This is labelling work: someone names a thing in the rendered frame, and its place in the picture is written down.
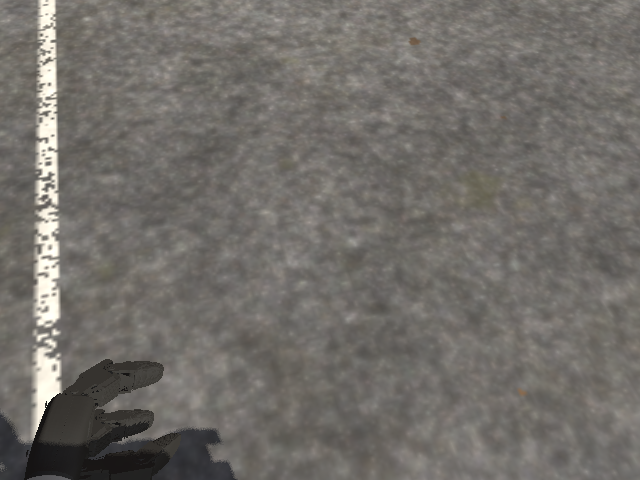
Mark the left robot hand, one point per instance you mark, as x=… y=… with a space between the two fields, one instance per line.
x=71 y=430

